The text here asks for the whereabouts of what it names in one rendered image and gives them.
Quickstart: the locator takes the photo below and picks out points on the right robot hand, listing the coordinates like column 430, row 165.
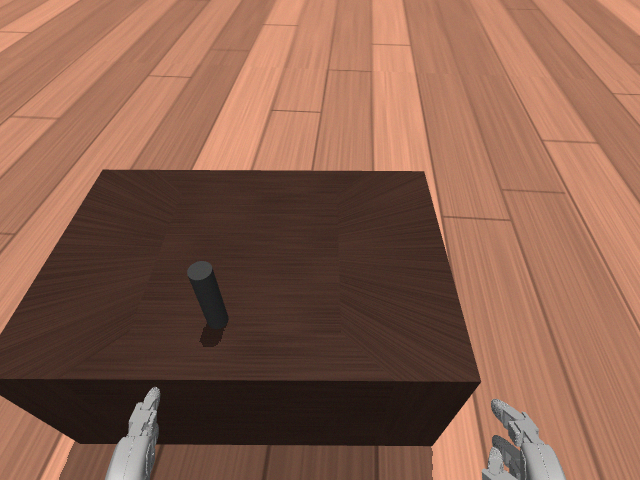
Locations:
column 534, row 461

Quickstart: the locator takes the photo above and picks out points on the left robot hand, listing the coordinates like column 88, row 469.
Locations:
column 134, row 455

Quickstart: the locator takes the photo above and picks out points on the can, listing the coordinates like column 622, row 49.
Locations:
column 205, row 286

